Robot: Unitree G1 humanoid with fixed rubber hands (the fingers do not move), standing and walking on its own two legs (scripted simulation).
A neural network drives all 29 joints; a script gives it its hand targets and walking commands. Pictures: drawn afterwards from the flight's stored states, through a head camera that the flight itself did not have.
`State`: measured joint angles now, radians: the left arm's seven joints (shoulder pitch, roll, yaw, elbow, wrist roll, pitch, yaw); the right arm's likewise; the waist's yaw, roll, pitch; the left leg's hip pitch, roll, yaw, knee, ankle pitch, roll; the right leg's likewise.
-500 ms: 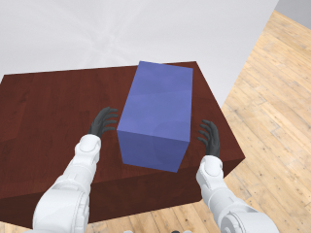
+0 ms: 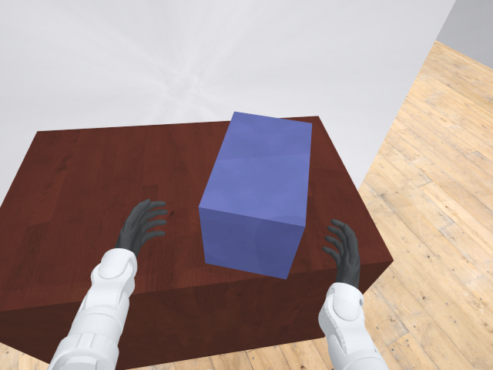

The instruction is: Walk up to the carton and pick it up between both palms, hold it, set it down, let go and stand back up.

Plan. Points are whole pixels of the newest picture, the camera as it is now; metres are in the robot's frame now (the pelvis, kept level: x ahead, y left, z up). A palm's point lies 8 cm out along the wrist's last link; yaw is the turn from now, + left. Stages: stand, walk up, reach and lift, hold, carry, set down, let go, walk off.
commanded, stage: set down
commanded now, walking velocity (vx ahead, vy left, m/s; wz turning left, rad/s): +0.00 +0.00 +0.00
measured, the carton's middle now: (259, 192) +0.46 -0.02 -0.02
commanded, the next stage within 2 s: none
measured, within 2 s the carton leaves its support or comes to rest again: neither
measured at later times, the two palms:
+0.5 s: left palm (108, 280) +0.26 +0.24 +0.01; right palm (363, 289) +0.23 -0.17 +0.02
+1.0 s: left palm (121, 294) +0.25 +0.22 -0.02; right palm (380, 303) +0.22 -0.20 -0.01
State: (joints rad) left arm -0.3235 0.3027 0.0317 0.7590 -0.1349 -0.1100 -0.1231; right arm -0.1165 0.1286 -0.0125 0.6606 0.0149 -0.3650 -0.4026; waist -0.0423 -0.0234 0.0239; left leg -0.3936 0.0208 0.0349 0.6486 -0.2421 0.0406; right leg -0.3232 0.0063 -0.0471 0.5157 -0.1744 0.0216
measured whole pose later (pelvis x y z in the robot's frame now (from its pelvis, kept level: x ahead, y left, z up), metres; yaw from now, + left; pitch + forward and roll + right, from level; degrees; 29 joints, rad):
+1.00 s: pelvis +0.05 -0.01 +0.01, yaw +0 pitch -5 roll -2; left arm 0.19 0.36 -0.03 0.32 -0.17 0.02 -0.13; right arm 0.35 -0.01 0.03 0.23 0.04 -0.16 -0.21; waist 0.01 -0.01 0.11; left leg -0.18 0.02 0.04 0.54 -0.28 0.03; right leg -0.12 0.01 -0.04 0.44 -0.23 0.01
